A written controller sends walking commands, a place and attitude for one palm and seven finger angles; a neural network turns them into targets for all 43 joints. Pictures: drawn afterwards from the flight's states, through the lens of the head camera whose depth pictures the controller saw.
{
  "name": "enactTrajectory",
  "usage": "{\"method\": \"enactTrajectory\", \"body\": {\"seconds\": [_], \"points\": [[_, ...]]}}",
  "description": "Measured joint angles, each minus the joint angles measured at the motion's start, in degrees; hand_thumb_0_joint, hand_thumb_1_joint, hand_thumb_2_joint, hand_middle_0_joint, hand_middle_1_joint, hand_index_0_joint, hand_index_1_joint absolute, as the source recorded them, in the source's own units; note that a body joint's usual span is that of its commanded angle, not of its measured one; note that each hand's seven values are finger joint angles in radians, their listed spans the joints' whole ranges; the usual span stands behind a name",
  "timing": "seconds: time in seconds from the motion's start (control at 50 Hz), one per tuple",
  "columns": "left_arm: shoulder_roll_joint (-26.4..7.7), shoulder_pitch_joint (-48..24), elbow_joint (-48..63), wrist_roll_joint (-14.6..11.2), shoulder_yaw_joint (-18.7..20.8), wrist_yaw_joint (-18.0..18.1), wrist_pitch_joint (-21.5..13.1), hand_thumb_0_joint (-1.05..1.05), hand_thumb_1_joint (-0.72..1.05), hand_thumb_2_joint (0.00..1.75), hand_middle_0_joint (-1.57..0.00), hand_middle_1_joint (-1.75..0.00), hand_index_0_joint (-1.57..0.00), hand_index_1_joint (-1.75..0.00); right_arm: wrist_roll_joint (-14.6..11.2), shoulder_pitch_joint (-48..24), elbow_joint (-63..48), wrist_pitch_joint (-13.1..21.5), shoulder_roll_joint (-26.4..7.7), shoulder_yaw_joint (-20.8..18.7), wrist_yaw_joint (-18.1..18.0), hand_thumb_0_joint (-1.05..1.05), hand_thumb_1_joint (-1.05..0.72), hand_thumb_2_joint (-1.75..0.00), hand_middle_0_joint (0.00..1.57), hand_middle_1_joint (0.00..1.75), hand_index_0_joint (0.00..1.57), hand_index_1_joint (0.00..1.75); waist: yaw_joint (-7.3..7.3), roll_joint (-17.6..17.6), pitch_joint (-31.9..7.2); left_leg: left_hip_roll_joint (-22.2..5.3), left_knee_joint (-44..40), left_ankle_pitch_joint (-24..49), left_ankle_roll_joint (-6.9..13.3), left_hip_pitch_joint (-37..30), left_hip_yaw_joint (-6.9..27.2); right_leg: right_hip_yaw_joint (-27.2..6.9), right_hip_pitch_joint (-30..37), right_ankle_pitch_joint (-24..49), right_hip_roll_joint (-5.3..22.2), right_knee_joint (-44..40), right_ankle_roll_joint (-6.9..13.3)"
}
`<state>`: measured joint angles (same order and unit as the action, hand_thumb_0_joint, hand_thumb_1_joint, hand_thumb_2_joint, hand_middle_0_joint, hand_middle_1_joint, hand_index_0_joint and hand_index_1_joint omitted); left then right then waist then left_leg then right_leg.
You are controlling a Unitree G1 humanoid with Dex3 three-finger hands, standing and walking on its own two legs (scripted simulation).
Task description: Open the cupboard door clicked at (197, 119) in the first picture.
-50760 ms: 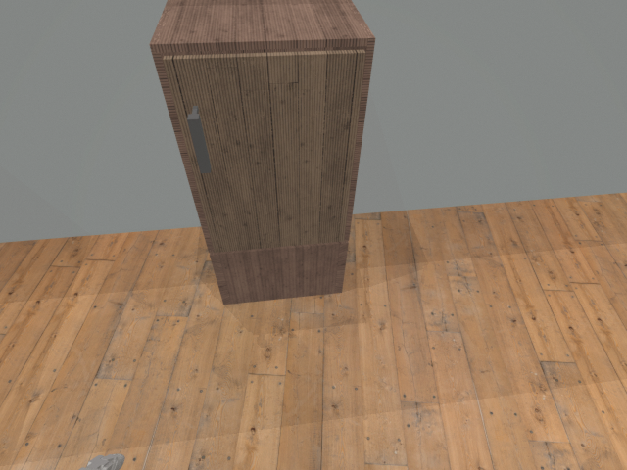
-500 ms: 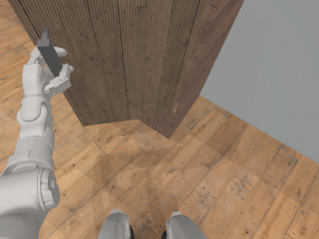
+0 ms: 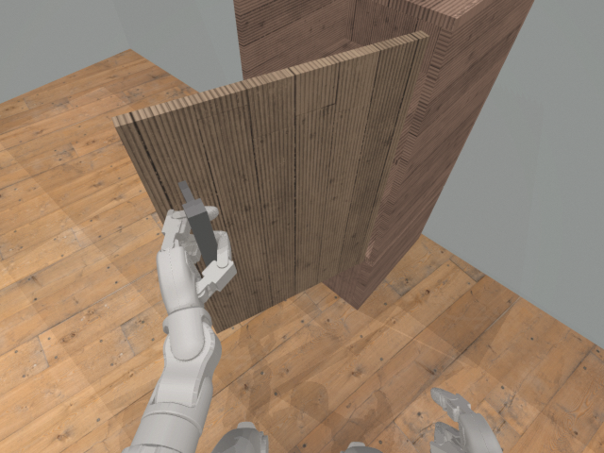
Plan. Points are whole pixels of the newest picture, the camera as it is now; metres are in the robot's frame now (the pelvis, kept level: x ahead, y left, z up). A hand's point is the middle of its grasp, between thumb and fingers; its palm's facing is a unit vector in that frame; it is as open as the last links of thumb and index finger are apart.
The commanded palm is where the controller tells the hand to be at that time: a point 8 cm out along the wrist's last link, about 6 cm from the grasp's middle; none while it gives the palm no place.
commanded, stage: pull the door open along its arc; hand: left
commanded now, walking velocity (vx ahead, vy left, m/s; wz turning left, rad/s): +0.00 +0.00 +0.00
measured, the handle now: (200, 229) +0.40 +0.16 +0.06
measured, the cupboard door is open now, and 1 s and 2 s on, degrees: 71 85 87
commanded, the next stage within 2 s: open thumb and fingers to let go in 0.34 s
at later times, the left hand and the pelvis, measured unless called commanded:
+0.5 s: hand (278, 307) +0.29 +0.04 +0.05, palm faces +0.41 -0.91 -0.01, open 6.2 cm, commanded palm +0.24 +0.09 +0.05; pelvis +0.00 -0.05 +0.00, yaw +4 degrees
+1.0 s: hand (269, 310) +0.29 +0.05 +0.05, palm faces +0.39 -0.92 -0.01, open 13.0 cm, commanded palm +0.24 +0.09 +0.05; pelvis +0.00 -0.03 +0.00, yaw +4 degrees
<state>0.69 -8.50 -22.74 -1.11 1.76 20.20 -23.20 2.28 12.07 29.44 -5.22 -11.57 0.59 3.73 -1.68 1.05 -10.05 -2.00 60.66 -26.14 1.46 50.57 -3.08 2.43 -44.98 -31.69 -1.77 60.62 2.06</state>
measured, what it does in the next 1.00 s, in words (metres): stands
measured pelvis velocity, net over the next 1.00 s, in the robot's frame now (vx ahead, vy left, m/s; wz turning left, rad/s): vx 0.00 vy -0.03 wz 0.07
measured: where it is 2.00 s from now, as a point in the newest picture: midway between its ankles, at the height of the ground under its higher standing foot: outside the picture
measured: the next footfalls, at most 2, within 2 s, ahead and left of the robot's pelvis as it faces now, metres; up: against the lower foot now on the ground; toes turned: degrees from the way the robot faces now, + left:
none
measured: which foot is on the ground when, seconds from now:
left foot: down 0.00-1.00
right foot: down 0.00-1.00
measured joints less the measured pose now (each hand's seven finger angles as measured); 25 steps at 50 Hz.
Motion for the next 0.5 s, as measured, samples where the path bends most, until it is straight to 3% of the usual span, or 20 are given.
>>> {"method": "enactTrajectory", "body": {"seconds": [0.08,0.2,0.4,0.5], "points": [[1.65,2.04,1.63,2.28,-3.04,5.01,0.98,0.00,0.65,0.75,-0.35,-1.30,-0.33,-1.29,0.49,-1.02,0.48,-0.17,0.94,0.31,-0.19,0.01,-0.91,-0.90,0.20,0.30,0.20,0.30,0.61,0.02,0.06,0.17,0.14,0.20,-0.72,-0.52,0.91,0.92,0.66,-0.41,0.08,0.53,0.76],[3.85,5.84,4.08,3.57,-6.06,9.82,2.73,0.01,0.66,0.75,-0.34,-1.30,-0.33,-1.31,1.07,-0.45,1.73,0.48,1.65,0.46,-0.92,0.01,-0.91,-0.90,0.20,0.30,0.21,0.30,0.85,0.21,-0.06,0.26,-1.17,0.85,-1.88,-2.32,2.10,2.08,2.60,-0.45,-0.02,-0.31,1.86],[5.56,15.05,10.30,5.57,-12.07,11.11,3.73,0.00,0.67,0.77,-0.30,-1.31,-0.33,-1.32,1.68,1.50,2.62,3.23,0.51,-0.29,-1.98,0.01,-0.91,-0.90,0.20,0.30,0.20,0.30,0.55,0.62,-0.15,0.62,-3.42,1.76,-3.27,-4.53,3.24,3.20,4.68,-0.64,0.11,-1.47,3.17],[5.27,15.24,10.48,6.18,-12.97,12.10,2.85,-0.01,0.66,0.77,-0.32,-1.32,-0.33,-1.33,1.81,0.55,3.34,4.73,-0.02,-0.51,-2.79,0.01,-0.91,-0.90,0.20,0.30,0.20,0.30,0.46,0.73,0.16,0.86,-2.99,1.82,-3.39,-3.86,3.97,3.95,4.21,-1.06,0.26,-0.81,3.64]]}}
